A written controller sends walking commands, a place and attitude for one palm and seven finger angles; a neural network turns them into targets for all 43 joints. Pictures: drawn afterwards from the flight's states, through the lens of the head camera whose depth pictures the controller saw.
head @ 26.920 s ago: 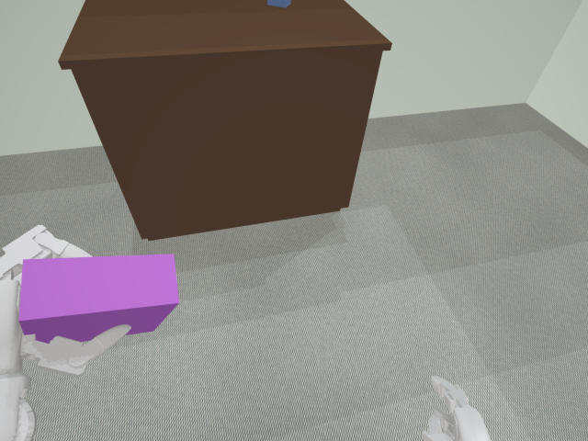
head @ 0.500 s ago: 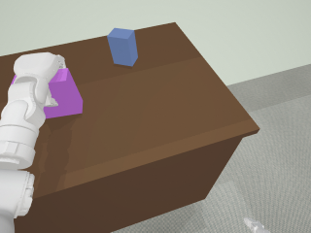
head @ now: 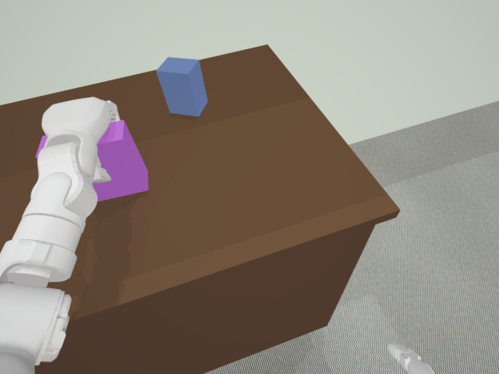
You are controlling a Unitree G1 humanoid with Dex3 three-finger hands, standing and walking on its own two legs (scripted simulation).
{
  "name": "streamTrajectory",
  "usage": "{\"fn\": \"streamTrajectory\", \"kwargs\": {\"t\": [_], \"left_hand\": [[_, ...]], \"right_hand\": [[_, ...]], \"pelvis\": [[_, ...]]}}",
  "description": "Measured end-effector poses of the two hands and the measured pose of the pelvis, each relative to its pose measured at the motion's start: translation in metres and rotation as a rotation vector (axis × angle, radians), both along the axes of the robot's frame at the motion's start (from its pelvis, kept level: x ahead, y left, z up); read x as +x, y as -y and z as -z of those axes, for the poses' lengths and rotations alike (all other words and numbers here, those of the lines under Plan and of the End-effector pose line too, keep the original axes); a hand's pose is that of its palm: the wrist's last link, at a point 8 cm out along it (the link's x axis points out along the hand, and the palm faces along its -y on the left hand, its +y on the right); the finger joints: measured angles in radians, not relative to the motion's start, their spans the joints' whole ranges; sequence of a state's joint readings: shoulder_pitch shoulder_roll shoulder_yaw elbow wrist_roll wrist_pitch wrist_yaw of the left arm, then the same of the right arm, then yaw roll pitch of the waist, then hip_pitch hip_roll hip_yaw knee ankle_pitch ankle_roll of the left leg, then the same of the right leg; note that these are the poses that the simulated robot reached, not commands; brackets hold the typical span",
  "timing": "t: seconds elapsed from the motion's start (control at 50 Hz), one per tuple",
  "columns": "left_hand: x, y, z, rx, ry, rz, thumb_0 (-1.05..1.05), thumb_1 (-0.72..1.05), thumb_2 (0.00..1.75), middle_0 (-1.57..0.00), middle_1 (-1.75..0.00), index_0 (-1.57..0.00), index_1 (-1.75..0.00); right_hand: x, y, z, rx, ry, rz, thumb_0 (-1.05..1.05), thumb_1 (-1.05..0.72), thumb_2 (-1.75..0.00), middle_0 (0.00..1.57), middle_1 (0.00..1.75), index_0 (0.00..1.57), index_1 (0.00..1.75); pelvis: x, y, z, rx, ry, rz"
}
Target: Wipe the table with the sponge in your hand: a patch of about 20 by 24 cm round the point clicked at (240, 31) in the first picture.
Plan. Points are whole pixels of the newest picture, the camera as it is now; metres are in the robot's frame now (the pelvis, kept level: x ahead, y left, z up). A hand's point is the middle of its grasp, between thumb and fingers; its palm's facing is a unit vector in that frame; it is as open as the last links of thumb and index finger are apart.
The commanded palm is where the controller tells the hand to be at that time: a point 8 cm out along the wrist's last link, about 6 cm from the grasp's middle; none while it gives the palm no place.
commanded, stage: wipe back along the middle lane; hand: left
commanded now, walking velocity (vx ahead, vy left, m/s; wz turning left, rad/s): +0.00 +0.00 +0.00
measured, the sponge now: (104, 173) +0.41 +0.29 +0.10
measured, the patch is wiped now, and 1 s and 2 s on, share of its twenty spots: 0.50 0.65 0.75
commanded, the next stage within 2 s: slide across to the third lane in 1.44 s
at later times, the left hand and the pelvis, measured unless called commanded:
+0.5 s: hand (88, 174) +0.36 +0.27 +0.15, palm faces +0.01 +0.00 -1.00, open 9.6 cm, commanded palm +0.32 +0.26 +0.19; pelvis -0.02 -0.01 +0.00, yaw +0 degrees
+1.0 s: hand (88, 198) +0.32 +0.25 +0.15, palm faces +0.12 -0.04 -0.99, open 9.6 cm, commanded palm +0.27 +0.24 +0.18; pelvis -0.01 +0.00 +0.00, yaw -1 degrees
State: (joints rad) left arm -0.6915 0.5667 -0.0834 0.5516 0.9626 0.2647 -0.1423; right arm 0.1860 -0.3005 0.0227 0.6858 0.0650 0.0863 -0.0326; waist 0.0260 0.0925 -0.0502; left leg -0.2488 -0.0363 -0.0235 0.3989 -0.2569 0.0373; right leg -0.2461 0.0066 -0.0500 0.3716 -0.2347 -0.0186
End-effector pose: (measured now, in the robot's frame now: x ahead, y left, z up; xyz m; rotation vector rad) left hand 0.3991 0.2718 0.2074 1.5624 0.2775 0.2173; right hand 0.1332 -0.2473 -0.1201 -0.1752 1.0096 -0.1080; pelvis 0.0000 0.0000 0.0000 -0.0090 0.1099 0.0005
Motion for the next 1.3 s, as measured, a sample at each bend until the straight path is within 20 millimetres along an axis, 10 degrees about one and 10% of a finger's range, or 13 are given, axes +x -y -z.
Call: {"fn": "streamTrajectory", "kwargs": {"t": [0.26,1.3], "left_hand": [[-0.038,0.006,0.002,0.0,0.04,-0.005,0.0,-0.47,1.08,-0.78,-1.4,-0.76,-1.43],[-0.135,0.036,0.007,-0.068,0.192,-0.03,0.03,-0.44,1.07,-0.7,-1.46,-0.75,-1.43]], "right_hand": [[0.008,0.012,-0.008,0.004,0.058,0.0,0.01,-0.91,-0.9,0.2,0.3,0.2,0.3],[0.088,-0.049,-0.043,0.125,0.305,-0.153,0.01,-0.91,-0.9,0.2,0.3,0.2,0.3]], "pelvis": [[-0.007,0.008,0.0,0.004,0.036,0.007],[-0.015,0.003,0.004,0.009,0.09,0.019]]}}
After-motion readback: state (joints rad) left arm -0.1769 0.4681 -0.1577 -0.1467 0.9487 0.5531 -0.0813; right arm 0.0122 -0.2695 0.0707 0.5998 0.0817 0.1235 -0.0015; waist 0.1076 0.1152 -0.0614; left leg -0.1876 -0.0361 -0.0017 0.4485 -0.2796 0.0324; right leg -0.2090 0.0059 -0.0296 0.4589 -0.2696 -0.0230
